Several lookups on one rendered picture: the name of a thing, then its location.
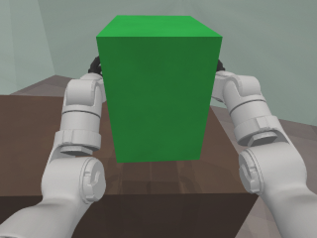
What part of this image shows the robot right hand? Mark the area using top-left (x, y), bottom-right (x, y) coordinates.
top-left (216, 60), bottom-right (226, 72)

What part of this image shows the carton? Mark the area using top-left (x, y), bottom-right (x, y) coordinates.
top-left (96, 15), bottom-right (223, 164)

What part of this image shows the left robot upper arm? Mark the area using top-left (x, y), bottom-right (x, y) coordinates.
top-left (0, 157), bottom-right (106, 238)

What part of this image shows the robot left forearm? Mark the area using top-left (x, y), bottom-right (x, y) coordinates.
top-left (41, 72), bottom-right (107, 194)

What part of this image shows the robot left hand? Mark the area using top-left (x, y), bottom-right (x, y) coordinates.
top-left (88, 56), bottom-right (103, 76)

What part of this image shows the pedestal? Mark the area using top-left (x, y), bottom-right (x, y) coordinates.
top-left (0, 94), bottom-right (259, 238)

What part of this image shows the robot right forearm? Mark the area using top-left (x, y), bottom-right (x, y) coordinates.
top-left (211, 70), bottom-right (307, 182)

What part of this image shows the right robot upper arm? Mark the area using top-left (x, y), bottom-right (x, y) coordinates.
top-left (239, 141), bottom-right (317, 238)

